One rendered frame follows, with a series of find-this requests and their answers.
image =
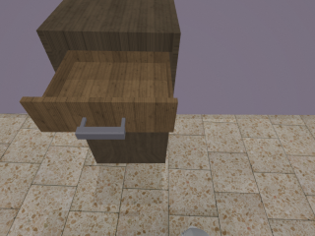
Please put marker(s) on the cabinet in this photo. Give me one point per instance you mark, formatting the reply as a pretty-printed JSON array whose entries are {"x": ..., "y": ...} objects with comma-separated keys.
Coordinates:
[{"x": 116, "y": 25}]

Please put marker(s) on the drawer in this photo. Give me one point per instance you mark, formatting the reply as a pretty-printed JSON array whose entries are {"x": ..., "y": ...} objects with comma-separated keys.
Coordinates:
[{"x": 104, "y": 87}]

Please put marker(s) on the handle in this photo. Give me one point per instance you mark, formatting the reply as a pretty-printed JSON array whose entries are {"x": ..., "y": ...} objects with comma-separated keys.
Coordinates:
[{"x": 100, "y": 133}]

